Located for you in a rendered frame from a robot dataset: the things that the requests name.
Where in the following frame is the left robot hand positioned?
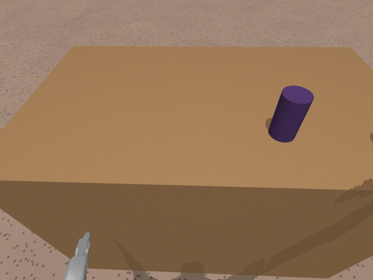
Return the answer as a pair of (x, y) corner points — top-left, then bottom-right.
(64, 231), (91, 280)

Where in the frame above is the can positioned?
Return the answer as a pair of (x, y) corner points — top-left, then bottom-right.
(268, 86), (314, 142)

